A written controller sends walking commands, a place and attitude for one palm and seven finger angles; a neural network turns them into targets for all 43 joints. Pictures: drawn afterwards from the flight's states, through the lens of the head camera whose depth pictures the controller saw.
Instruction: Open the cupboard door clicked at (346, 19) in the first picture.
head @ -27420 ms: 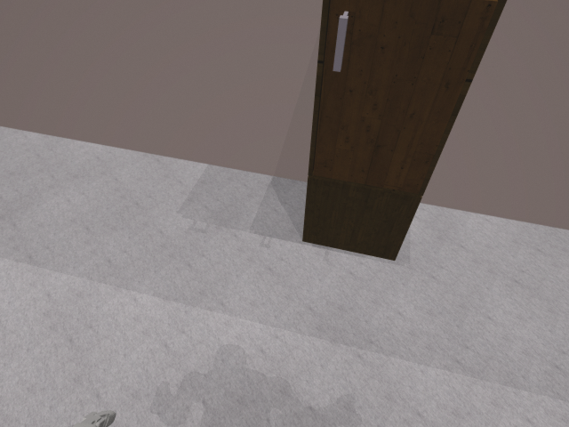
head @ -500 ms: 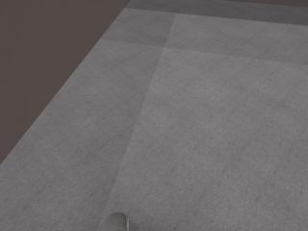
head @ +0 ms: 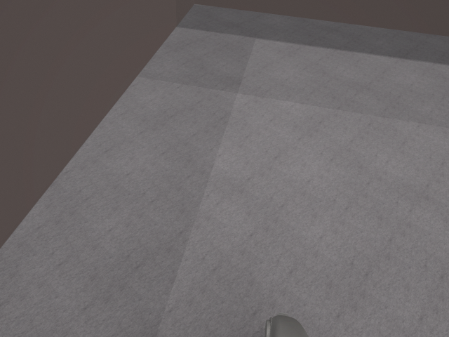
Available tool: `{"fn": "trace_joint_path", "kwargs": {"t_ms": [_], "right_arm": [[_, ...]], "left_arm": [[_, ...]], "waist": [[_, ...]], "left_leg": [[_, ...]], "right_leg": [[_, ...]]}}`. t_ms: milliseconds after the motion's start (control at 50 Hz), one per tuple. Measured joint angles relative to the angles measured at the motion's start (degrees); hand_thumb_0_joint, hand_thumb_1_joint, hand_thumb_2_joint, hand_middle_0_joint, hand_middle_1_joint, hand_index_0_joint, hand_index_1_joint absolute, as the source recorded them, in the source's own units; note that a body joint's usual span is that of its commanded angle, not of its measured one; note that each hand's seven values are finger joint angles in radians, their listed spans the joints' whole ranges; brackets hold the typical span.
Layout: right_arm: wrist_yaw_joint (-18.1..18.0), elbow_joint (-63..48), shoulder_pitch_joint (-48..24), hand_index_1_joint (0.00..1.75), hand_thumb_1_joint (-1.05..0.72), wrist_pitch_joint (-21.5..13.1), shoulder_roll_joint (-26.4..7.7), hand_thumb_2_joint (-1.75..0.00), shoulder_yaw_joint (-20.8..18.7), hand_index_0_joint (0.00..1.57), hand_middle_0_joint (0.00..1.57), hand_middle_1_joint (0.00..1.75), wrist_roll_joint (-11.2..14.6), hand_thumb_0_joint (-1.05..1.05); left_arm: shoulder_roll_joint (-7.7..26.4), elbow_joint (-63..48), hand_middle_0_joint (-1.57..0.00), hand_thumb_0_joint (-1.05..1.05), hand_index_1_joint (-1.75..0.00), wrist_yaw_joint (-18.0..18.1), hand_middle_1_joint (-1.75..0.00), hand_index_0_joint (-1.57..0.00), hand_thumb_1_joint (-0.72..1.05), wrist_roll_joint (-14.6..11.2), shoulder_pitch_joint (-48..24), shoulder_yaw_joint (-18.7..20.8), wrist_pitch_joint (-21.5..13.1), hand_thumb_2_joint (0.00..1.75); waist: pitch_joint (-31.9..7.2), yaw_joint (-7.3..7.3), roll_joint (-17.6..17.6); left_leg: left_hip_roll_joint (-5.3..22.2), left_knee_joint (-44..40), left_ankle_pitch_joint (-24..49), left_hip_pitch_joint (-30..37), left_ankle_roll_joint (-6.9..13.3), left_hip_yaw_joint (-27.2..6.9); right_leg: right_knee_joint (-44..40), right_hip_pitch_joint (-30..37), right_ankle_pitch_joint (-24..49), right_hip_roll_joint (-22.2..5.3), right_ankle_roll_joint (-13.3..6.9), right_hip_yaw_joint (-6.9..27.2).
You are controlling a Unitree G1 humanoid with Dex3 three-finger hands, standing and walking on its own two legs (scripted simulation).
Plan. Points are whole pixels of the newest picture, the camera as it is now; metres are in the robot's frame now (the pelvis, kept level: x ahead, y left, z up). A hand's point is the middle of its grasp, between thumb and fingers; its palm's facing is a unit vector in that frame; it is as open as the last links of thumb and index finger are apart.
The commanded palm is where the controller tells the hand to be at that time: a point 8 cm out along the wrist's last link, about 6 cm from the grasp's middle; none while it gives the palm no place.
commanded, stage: turn to face it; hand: left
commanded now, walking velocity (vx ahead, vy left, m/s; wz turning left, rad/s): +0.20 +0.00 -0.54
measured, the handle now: out of the picture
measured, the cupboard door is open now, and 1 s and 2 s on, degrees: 49 49 49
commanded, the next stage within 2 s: none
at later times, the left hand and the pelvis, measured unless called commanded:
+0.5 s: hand (172, 275) +0.27 +0.15 -0.18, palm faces +0.18 -0.97 -0.15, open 7.2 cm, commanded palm none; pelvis +0.17 -0.04 -0.01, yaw +10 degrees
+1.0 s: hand (155, 292) +0.22 +0.17 -0.16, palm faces +0.44 -0.84 -0.33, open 7.4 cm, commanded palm none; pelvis +0.24 -0.07 -0.02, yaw +27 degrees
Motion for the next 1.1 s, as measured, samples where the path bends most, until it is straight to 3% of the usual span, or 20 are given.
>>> {"fn": "trace_joint_path", "kwargs": {"t_ms": [80,160,180,200,240,280,320,420,540,560,620,680,720,820,880,940,980,1000,1060,1100], "right_arm": [[0.2,1.3,3.7,0.3,-0.92,0.6,-0.2,-0.9,0.3,0.2,0.19,0.3,-0.1,0.0],[0.0,2.6,6.9,0.3,-0.91,1.0,0.5,-0.9,1.0,0.2,0.19,0.3,0.0,0.0],[0.1,3.1,8.0,0.3,-0.91,1.2,0.9,-0.9,1.2,0.2,0.19,0.3,0.2,0.0],[0.2,3.8,8.2,0.3,-0.91,1.6,1.2,-0.9,1.2,0.2,0.19,0.3,0.6,0.0],[0.2,4.1,7.1,0.3,-0.91,2.9,1.5,-0.9,1.1,0.2,0.19,0.3,1.4,0.0],[0.2,3.7,5.3,0.3,-0.91,4.0,1.7,-0.9,0.9,0.2,0.2,0.3,1.6,0.01],[0.3,2.6,2.9,0.3,-0.91,5.0,1.6,-0.9,0.6,0.2,0.2,0.3,1.5,0.01],[1.1,-1.9,-3.2,0.3,-0.91,5.6,0.6,-0.9,-0.3,0.2,0.19,0.3,1.0,0.01],[2.0,-6.9,-8.6,0.3,-0.91,5.3,-1.8,-0.9,-1.3,0.19,0.19,0.3,0.4,0.0],[2.1,-7.9,-8.7,0.3,-0.91,4.8,-2.6,-0.9,-1.4,0.19,0.19,0.3,0.2,0.0],[1.5,-9.3,-10.1,0.3,-0.91,4.0,-2.6,-0.9,-1.3,0.19,0.19,0.3,-0.3,0.0],[0.9,-10.1,-9.8,0.3,-0.91,3.9,-2.6,-0.9,-1.1,0.2,0.19,0.3,-0.3,0.0],[0.7,-10.1,-9.5,0.3,-0.91,4.0,-2.9,-0.9,-0.9,0.2,0.19,0.3,-0.2,0.0],[0.9,-9.7,-8.9,0.3,-0.9,4.5,-3.4,-0.9,-0.9,0.2,0.2,0.3,-0.2,0.0],[1.2,-9.5,-8.6,0.3,-0.9,5.3,-3.7,-0.9,-1.3,0.2,0.2,0.3,-0.2,0.0],[1.4,-9.4,-8.3,0.3,-0.9,6.3,-4.1,-0.9,-1.9,0.2,0.2,0.3,0.2,0.0],[1.5,-8.7,-8.9,0.3,-0.9,7.2,-4.7,-0.9,-2.5,0.2,0.2,0.3,0.6,0.0],[1.7,-8.5,-9.1,0.3,-0.9,7.6,-5.1,-0.9,-2.8,0.2,0.2,0.3,0.6,0.0],[2.1,-7.9,-10.0,0.3,-0.9,8.3,-5.9,-0.9,-3.3,0.2,0.2,0.3,0.5,0.01],[2.4,-7.8,-10.6,0.3,-0.91,8.6,-5.9,-0.9,-3.2,0.2,0.2,0.3,0.5,0.01]], "left_arm": [[1.9,-1.0,-0.2,0.01,-0.3,-0.6,-0.3,-0.19,0.94,-0.3,-3.1,0.3,0.5,0.9],[3.2,-1.4,-0.2,0.01,-0.3,-0.4,-0.3,-0.19,0.93,-0.4,-6.4,-0.4,-0.3,0.9],[3.4,-1.7,-0.2,0.01,-0.3,-0.3,-0.3,-0.19,0.93,-0.3,-6.9,-0.6,-1.0,0.9],[3.2,-1.9,-0.2,0.0,-0.3,-0.1,-0.3,-0.19,0.92,-0.2,-7.7,-0.6,-1.9,0.9],[2.1,-2.6,-0.2,0.0,-0.3,0.4,-0.3,-0.19,0.92,-0.6,-9.4,-1.1,-2.9,0.9],[0.8,-3.5,-0.2,0.0,-0.3,1.0,-0.3,-0.19,0.92,-0.8,-10.0,-1.7,-2.9,0.9],[-0.4,-4.0,-0.2,0.0,-0.3,1.5,-0.3,-0.19,0.91,-0.8,-9.7,-2.0,-2.2,0.9],[-1.4,-4.7,-0.2,-0.03,-0.3,2.2,-0.3,-0.2,0.94,-0.9,-8.6,-1.0,-1.3,0.9],[0.1,-5.2,-0.21,-0.02,-0.3,1.5,-0.3,-0.2,0.93,-0.2,-7.4,-0.5,0.3,0.9],[0.3,-5.4,-0.21,-0.02,-0.3,1.4,-0.3,-0.2,0.92,-0.4,-6.7,-0.3,0.8,0.9],[2.7,-5.4,-0.2,-0.01,-0.3,1.4,-0.3,-0.2,0.92,-0.6,-6.5,0.2,3.0,0.9],[4.1,-5.3,-0.2,0.0,-0.3,1.3,-0.3,-0.2,0.91,-0.3,-7.0,1.0,3.8,0.9],[4.6,-5.7,-0.2,0.0,-0.3,1.1,-0.3,-0.19,0.91,-0.4,-7.2,1.1,3.7,0.9],[5.1,-7.1,-0.2,0.0,-0.3,1.2,-0.3,-0.19,0.91,-0.8,-6.7,0.9,3.5,0.9],[5.0,-7.6,-0.2,0.0,-0.3,1.2,-0.3,-0.19,0.91,-1.1,-6.5,0.6,3.5,0.9],[4.8,-8.4,-0.2,0.0,-0.3,1.2,-0.3,-0.19,0.91,-1.2,-5.7,0.1,2.6,0.9],[4.0,-8.5,-0.2,0.0,-0.3,1.5,-0.3,-0.19,0.91,-0.7,-5.1,-0.3,1.6,0.9],[3.4,-8.4,-0.2,0.0,-0.3,1.7,-0.3,-0.19,0.91,-0.6,-4.8,-0.7,1.5,0.9],[1.8,-8.2,-0.2,0.0,-0.3,2.0,-0.3,-0.2,0.91,-0.7,-3.3,-1.5,1.5,0.9],[1.1,-8.0,-0.2,0.0,-0.3,2.1,-0.3,-0.2,0.91,-0.7,-2.3,-1.8,1.4,0.9]], "waist": [[0.6,-1.86,0.5],[1.5,-4.75,0.7],[1.3,-5.12,0.5],[1.5,-5.08,0.7],[2.7,-5.7,1.4],[3.0,-5.56,1.2],[2.7,-5.33,0.6],[0.7,-4.91,-0.9],[-0.3,-3.76,-1.8],[-0.9,-3.72,-1.2],[-0.7,-3.47,-2.5],[-0.6,-2.96,-2.0],[-0.1,-2.38,-1.3],[0.8,-1.79,1.0],[1.2,-2.22,2.3],[1.0,-2.41,3.0],[1.2,-2.05,3.4],[1.5,-2.23,3.6],[2.0,-2.61,3.3],[2.2,-2.86,2.5]], "left_leg": [[0.9,-2.2,-2.6,4.7,-1.6,1.9],[2.2,1.1,-7.7,6.6,-3.8,1.7],[2.5,4.2,-9.6,5.9,-4.2,1.0],[3.3,9.6,-11.1,3.7,-4.0,0.3],[3.5,26.4,-16.4,-3.4,-3.8,-3.8],[2.9,39.3,-17.1,-10.1,-4.1,-5.8],[3.2,44.4,-15.2,-15.4,-4.5,-6.0],[4.6,36.9,-9.3,-21.6,-5.5,-4.5],[3.9,18.9,-2.2,-17.2,-5.2,-2.1],[3.8,16.0,1.6,-16.5,-3.7,-2.9],[2.4,19.7,-2.2,-18.3,-0.2,-3.7],[1.5,16.4,-1.5,-17.6,-0.6,-5.5],[0.8,13.0,0.3,-16.5,-0.7,-6.7],[0.1,7.6,3.2,-14.4,-1.4,-9.8],[-0.2,7.5,3.3,-14.3,-2.5,-12.0],[-1.1,10.0,2.2,-15.5,-4.0,-14.2],[-1.8,18.4,-6.6,-18.3,-4.3,-14.3],[-2.3,24.9,-10.3,-20.1,-4.4,-13.9],[-2.1,40.9,-11.0,-23.9,-5.4,-11.2],[-1.1,44.7,-9.3,-24.5,-6.2,-9.7]], "right_leg": [[-13.5,0.3,4.3,-0.3,-0.2,-2.2],[-25.1,6.6,6.8,1.3,-1.1,-4.7],[-27.3,9.0,8.1,1.6,-1.5,-5.2],[-26.6,9.6,3.9,1.8,-2.0,-5.7],[-24.2,10.4,-1.5,1.4,-2.8,-7.4],[-25.2,12.5,-2.2,0.6,-2.3,-8.8],[-27.6,15.0,-2.1,0.2,-2.3,-10.1],[-31.2,19.0,-2.7,-1.1,-1.6,-13.6],[-24.9,20.2,-8.5,-3.3,0.7,-17.5],[-21.7,19.2,-10.3,-3.6,1.4,-17.6],[-4.9,12.1,-20.0,-1.8,3.1,-8.6],[5.7,6.8,-16.4,0.7,4.1,-3.7],[7.0,5.2,-13.3,1.3,4.7,-2.0],[-2.7,6.8,-12.9,2.6,5.4,0.0],[-12.2,10.3,-13.3,3.6,5.1,0.0],[-26.0,16.2,-7.6,4.3,4.3,-0.8],[-26.8,17.1,-8.5,4.0,0.3,-2.0],[-26.3,17.5,-8.7,3.4,-0.7,-2.8],[-28.4,20.1,-8.0,1.8,-1.5,-5.1],[-30.2,21.7,-7.4,0.9,-1.5,-6.6]]}}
